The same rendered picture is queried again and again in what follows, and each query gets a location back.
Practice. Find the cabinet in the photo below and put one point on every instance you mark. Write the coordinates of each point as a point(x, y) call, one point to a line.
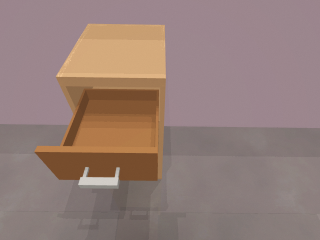
point(118, 56)

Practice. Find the handle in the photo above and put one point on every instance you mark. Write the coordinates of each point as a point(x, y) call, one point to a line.
point(86, 182)

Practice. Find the drawer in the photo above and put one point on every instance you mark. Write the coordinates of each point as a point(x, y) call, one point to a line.
point(109, 129)

